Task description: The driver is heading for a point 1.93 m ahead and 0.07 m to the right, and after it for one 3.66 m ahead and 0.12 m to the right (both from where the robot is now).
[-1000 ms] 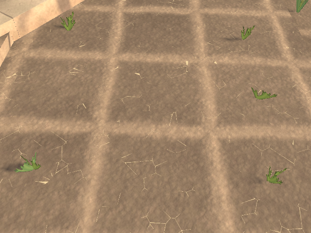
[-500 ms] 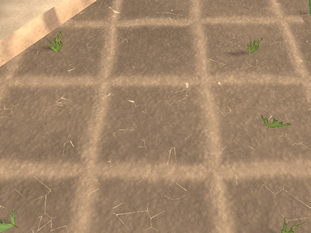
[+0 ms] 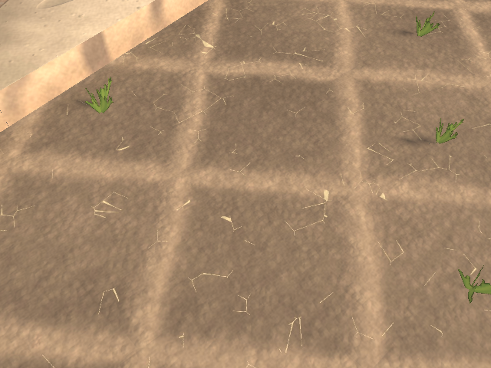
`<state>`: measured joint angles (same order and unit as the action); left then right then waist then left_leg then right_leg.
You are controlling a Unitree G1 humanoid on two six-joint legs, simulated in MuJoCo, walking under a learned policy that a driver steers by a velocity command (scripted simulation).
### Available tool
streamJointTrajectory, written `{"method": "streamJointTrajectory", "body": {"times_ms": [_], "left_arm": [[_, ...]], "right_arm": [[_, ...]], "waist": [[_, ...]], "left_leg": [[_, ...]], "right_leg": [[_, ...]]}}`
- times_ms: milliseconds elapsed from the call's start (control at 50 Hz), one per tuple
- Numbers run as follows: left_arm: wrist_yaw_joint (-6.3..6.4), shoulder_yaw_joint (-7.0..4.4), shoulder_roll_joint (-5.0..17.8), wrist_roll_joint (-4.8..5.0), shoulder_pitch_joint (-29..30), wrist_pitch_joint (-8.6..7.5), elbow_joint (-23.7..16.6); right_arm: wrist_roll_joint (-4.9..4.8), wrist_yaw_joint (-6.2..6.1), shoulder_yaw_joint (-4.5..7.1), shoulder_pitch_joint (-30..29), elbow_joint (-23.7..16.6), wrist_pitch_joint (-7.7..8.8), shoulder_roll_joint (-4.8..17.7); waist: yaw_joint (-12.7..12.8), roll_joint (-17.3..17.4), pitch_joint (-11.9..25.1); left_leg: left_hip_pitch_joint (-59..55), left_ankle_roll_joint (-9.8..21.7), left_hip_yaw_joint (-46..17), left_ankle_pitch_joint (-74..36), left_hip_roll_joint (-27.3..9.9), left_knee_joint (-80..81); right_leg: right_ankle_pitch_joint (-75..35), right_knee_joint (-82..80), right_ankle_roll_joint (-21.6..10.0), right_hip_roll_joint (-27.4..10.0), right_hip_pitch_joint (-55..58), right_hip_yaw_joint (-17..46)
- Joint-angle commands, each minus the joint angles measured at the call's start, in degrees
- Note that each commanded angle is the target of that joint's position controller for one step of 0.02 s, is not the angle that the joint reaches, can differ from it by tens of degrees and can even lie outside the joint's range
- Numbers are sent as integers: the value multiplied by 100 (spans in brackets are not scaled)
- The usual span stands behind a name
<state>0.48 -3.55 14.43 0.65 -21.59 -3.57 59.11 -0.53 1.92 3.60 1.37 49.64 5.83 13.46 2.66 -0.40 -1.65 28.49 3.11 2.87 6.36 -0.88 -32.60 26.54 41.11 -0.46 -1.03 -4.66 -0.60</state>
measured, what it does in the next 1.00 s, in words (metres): walks ahead: right foot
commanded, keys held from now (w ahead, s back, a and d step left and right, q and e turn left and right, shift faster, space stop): w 1.00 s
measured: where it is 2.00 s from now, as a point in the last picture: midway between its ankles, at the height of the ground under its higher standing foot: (262, 159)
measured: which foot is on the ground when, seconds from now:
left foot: down 0.00-0.52, up 0.54-1.00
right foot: up 0.00-0.50, down 0.52-1.00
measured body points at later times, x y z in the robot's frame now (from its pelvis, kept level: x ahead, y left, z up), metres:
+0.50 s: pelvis +0.28 -0.02 +0.00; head +0.31 -0.03 +0.45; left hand +0.49 +0.21 -0.09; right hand +0.23 -0.29 -0.14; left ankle +0.11 +0.10 -0.72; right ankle +0.43 -0.13 -0.72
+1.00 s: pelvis +0.55 -0.02 +0.02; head +0.58 -0.02 +0.46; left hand +0.51 +0.24 -0.13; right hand +0.76 -0.25 -0.09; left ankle +0.73 +0.12 -0.69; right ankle +0.43 -0.14 -0.72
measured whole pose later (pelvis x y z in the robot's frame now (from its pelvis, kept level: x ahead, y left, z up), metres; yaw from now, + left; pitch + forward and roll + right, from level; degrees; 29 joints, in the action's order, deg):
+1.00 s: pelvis +0.55 -0.02 +0.02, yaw +0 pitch +2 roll -2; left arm 0.4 -3.7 13.7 0.8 -21.5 -4.4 58.7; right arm -1.1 1.5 3.1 0.3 50.6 4.3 13.5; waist 4.5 2.0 -0.4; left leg 34.3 1.8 0.0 -1.3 -4.7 -31.2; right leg 17.5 12.2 -1.0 2.2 3.3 -3.4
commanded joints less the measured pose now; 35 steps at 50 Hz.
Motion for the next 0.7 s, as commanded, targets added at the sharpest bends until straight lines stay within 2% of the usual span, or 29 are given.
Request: {"method": "streamJointTrajectory", "body": {"times_ms": [20,40,60,80,100,140,180,220,300,380,420,460,480,500,520,540,560,580,600,620,640,660,700], "left_arm": [[-81,-68,643,157,73,-343,-501],[-65,-76,715,208,491,-376,-623],[-23,-106,681,140,705,-352,-652],[15,-149,619,82,627,-271,-625],[23,-143,481,63,483,-184,-584],[42,-136,320,40,440,-81,-572],[58,-163,379,-5,836,-54,-718],[38,-166,354,-39,1222,-69,-844],[-54,-94,211,-3,1991,-114,-1047],[-174,-30,215,47,2610,-151,-1268],[-245,-24,278,59,2735,-190,-1373],[-282,-76,445,66,2460,-223,-1349],[-277,-151,593,51,2027,-235,-1241],[-248,-289,835,30,1114,-234,-946],[-197,-418,1249,-40,23,-230,-697],[-207,-508,1690,-38,-455,-201,-542],[-205,-340,1150,3,-400,-197,-565],[-183,-256,895,13,123,-217,-661],[-174,-195,734,-26,596,-228,-788],[-194,-145,571,-84,911,-244,-817],[-206,-93,421,-140,1036,-271,-809],[-223,-81,381,-142,1033,-278,-771],[-189,-111,533,-98,886,-299,-680]], "right_arm": [[-27,-53,271,2057,319,-16,1092],[-11,-60,202,1534,170,-15,883],[49,-37,141,1129,119,-6,700],[105,-23,89,924,105,26,542],[118,-7,69,881,134,34,477],[94,-38,95,1058,236,61,606],[93,-115,130,1276,324,69,779],[77,-181,125,1472,395,39,804],[18,-237,112,1810,513,2,838],[-23,-254,141,2221,726,-85,892],[-42,-275,177,2270,792,-144,942],[-53,-292,217,2148,788,-195,1022],[-62,-296,230,2007,755,-220,1065],[-57,-292,189,1910,721,-248,960],[23,-290,98,1949,596,-251,779],[53,-215,-130,2656,563,-120,-4],[-65,-180,-37,2350,622,33,445],[-207,-161,60,1791,429,130,814],[-217,-195,62,1430,344,160,835],[-129,-233,101,1252,326,134,793],[-87,-249,133,1368,351,56,726],[-78,-252,126,1487,380,-24,586],[-61,-269,117,1472,371,-133,427]], "waist": [[-894,1161,1676],[-752,775,1082],[-571,416,622],[-350,510,452],[-231,595,391],[-154,538,257],[-201,388,88],[-285,343,19],[-517,383,-145],[-715,359,-360],[-674,401,-388],[-449,518,-203],[-182,596,78],[248,515,606],[589,1,1454],[253,-1519,2233],[409,-1253,2324],[356,-1000,1481],[200,-496,1022],[29,-242,634],[-183,-344,551],[-280,-398,493],[-363,-357,308]], "left_leg": [[-4626,1323,-3792,1227,-2014,1539],[-3748,1125,-2990,992,-1815,1648],[-2840,1025,-2400,605,-1590,1878],[-2262,918,-1988,317,-1384,2062],[-1928,903,-1756,200,-1268,2234],[-1674,997,-1419,-158,-1195,2463],[-1779,1044,-1247,-516,-1211,2584],[-1972,980,-1049,-765,-1161,2614],[-2114,804,-632,-717,-977,2668],[-2817,804,-615,-729,-1220,2453],[-3192,753,-664,-1006,-1407,2212],[-3379,641,-649,-1871,-1480,1826],[-3351,557,-542,-2855,-1391,1333],[-3072,410,-316,-3448,-1089,304],[-1903,207,-70,-2209,-751,-1409],[468,-201,-101,1403,369,-3566],[1159,-120,-939,2590,278,-4373],[1588,-8,-910,2245,-39,-4549],[1440,31,-748,1715,-358,-4315],[1190,20,-679,1374,-545,-3922],[799,33,-731,1154,-706,-3651],[580,24,-722,1064,-743,-3464],[592,-51,-653,911,-810,-3030]], "right_leg": [[382,3673,-229,29,-3921,713],[-136,3527,-312,-302,-3946,521],[-601,3131,-314,-532,-3711,416],[-901,2770,-322,-722,-3314,463],[-1054,2587,-306,-778,-3014,461],[-1304,2264,-224,-814,-2979,388],[-1819,1688,-103,-839,-3392,382],[-2428,1038,-20,-813,-3634,357],[-3316,-232,-4,-579,-3397,120],[-3129,-871,-69,-448,-3532,68],[-2762,-1065,-190,-411,-3539,86],[-2334,-1203,-348,-255,-2995,-23],[-2230,-1268,-454,-55,-2287,-200],[-2332,-1332,-615,117,-1043,-324],[-2455,-1136,-966,-748,802,657],[-1384,-1748,-1927,-2098,2828,3435],[-848,-2331,-1858,-2118,2848,4181],[-1023,-2381,-1575,-1928,2160,3327],[-1546,-2495,-1422,-1721,1306,2602],[-2059,-2672,-1345,-1528,502,2100],[-2298,-2830,-1270,-1369,39,1762],[-2342,-2994,-1277,-1296,-221,1598],[-2464,-3256,-1349,-1263,-504,1308]]}}
Velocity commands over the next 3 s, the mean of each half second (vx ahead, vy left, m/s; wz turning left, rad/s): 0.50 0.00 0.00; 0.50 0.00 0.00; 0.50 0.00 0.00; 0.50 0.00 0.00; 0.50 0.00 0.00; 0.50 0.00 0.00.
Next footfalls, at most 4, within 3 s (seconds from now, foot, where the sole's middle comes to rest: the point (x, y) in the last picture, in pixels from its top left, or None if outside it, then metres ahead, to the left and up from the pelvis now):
0.52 right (313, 366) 0.47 -0.14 -0.76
1.06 left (226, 258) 0.77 0.11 -0.76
1.62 right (302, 179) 1.09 -0.13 -0.76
2.18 left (237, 112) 1.41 0.11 -0.76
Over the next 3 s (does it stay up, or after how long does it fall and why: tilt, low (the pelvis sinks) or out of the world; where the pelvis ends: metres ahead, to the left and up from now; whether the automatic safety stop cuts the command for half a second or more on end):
stays up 1.68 -0.04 0.03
